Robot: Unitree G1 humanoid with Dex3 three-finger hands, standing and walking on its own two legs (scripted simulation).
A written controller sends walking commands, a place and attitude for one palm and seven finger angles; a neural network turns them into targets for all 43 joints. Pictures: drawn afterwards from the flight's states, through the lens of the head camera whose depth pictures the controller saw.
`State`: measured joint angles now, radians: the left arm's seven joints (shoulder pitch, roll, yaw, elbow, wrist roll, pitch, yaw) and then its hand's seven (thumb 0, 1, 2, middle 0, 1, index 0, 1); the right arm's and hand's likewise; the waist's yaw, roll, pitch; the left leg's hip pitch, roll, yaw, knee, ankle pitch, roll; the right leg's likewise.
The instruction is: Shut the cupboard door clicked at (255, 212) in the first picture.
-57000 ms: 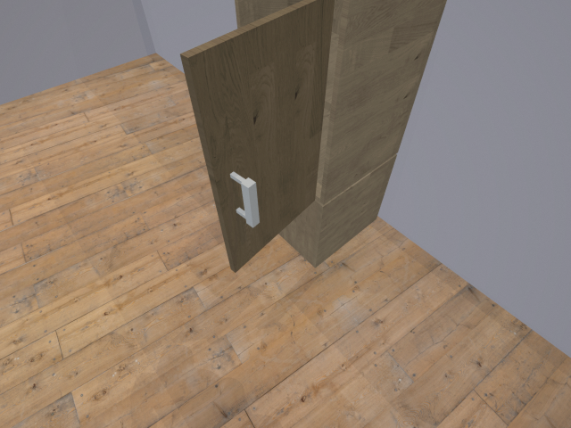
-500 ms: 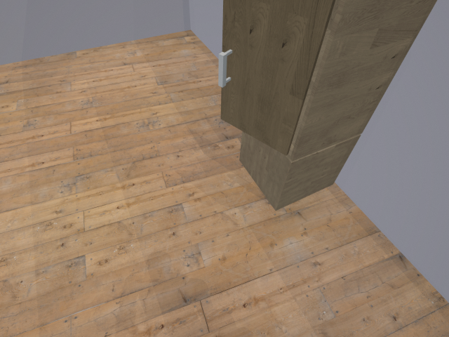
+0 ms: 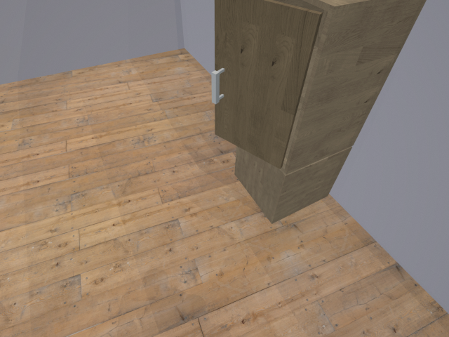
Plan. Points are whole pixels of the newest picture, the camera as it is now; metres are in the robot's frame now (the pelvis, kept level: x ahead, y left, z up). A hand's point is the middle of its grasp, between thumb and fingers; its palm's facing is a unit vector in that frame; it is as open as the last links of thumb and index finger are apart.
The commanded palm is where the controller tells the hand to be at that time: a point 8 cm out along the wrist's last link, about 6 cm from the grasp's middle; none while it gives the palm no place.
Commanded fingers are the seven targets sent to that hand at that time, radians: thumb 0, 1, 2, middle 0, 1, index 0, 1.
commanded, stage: let the arm hang, fingers relaxed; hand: left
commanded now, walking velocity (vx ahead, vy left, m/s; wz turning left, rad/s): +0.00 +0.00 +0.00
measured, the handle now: (218, 85) +0.98 +0.07 -0.07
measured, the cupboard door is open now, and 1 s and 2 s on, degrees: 24 24 24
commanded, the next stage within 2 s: look to check the result in 0.14 s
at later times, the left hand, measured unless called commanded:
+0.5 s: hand out of the picture -0.01 +0.17 -0.18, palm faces +0.01 -0.98 -0.17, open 7.4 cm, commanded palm none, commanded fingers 0.00 0.90 0.90 -0.20 -0.30 -0.20 -0.30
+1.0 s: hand out of the picture +0.03 +0.18 -0.18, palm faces +0.04 -0.98 -0.20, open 7.4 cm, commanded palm none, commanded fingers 0.00 0.90 0.90 -0.20 -0.30 -0.20 -0.30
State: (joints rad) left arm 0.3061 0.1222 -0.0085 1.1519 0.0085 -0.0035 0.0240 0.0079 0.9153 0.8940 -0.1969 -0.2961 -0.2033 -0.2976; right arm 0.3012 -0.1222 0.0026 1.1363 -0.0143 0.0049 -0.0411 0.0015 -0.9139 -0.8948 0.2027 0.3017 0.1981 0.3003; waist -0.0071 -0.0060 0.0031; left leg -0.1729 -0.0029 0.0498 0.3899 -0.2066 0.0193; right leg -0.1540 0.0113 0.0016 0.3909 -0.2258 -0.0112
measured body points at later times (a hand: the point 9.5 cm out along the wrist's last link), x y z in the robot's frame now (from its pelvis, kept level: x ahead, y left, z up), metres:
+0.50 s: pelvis +0.01 +0.00 +0.00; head +0.02 +0.00 +0.45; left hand -0.01 +0.22 -0.16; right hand -0.01 -0.21 -0.16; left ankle +0.00 +0.10 -0.74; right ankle -0.01 -0.11 -0.74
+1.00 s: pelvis +0.02 +0.00 +0.00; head +0.04 +0.00 +0.45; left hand +0.03 +0.23 -0.16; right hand +0.01 -0.22 -0.16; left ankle +0.00 +0.10 -0.74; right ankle -0.01 -0.11 -0.74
